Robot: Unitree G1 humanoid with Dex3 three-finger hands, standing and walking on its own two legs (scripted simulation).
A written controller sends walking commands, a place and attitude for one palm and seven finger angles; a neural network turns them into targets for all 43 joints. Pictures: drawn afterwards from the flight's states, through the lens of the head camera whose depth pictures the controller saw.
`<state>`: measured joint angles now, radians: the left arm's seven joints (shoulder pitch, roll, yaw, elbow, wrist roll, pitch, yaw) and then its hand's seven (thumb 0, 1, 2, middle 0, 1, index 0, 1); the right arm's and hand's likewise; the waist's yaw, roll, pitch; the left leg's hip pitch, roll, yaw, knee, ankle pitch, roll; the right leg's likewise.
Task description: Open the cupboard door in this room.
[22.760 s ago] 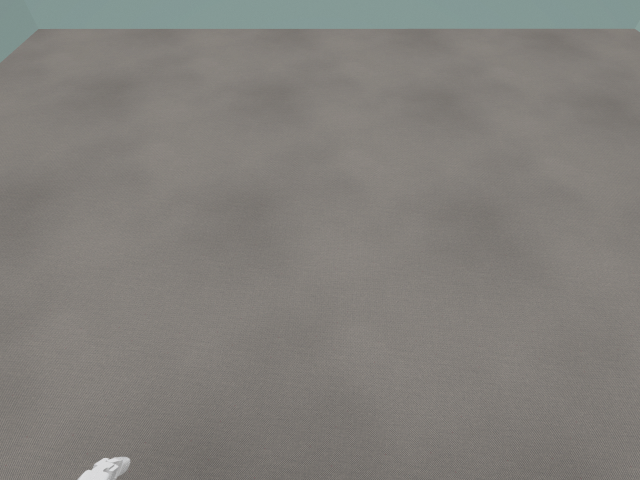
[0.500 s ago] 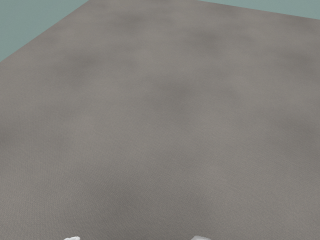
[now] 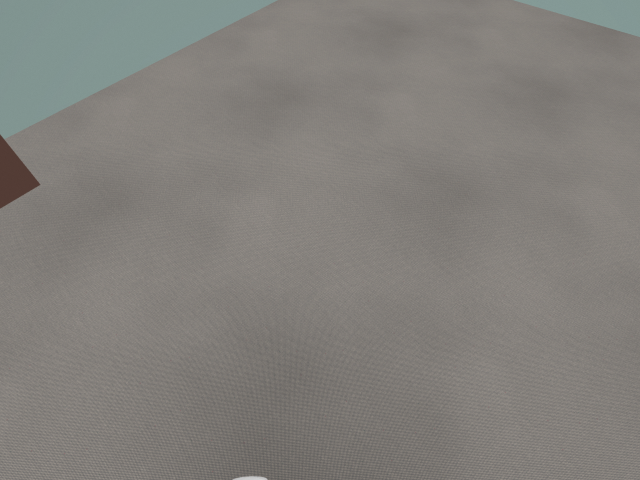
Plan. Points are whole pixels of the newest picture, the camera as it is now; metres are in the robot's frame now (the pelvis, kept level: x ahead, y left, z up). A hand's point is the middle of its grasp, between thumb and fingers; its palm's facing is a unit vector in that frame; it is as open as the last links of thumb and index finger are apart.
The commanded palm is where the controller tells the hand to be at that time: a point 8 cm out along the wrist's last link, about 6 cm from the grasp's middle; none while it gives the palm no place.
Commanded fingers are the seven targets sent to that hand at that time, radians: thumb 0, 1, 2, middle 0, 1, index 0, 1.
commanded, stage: turn or walk to find it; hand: left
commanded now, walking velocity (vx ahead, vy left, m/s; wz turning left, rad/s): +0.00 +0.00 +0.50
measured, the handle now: out of the picture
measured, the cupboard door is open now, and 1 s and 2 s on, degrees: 0 0 0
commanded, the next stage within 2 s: none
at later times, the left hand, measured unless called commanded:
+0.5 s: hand out of the picture +0.06 +0.18 -0.13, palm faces +0.24 -0.93 -0.28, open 7.4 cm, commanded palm none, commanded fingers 0.00 0.90 0.90 -0.20 -0.30 -0.20 -0.30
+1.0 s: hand out of the picture -0.15 +0.19 -0.18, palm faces +0.54 -0.81 -0.25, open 7.4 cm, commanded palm none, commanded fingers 0.00 0.90 0.90 -0.20 -0.30 -0.20 -0.30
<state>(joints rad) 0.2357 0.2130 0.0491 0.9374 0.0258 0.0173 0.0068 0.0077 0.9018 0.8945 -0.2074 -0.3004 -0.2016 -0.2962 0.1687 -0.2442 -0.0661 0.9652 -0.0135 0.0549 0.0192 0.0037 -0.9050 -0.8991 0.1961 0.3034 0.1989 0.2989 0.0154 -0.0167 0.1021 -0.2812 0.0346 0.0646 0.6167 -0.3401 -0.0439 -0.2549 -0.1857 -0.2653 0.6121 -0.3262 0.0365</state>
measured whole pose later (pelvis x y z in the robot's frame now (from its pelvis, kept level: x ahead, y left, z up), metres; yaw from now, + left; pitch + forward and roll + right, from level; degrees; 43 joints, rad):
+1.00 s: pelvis -0.05 -0.01 +0.00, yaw +30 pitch -1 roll +0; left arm 0.26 0.27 0.08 1.00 0.02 0.07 0.01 0.01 0.91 0.89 -0.20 -0.30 -0.20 -0.30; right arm 0.14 -0.21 -0.05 0.94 -0.02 0.02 0.01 0.00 -0.90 -0.90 0.20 0.30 0.20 0.30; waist 0.03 -0.05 0.08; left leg -0.26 0.01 0.05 0.60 -0.32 0.03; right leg -0.41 -0.15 -0.13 0.94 -0.50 0.06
